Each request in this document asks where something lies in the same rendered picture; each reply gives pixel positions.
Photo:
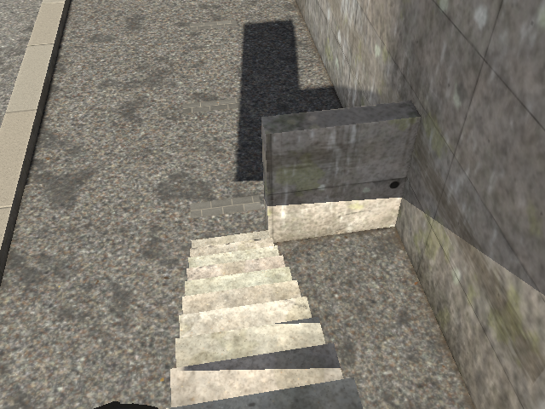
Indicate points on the stairs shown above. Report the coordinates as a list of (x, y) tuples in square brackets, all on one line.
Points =
[(247, 337)]

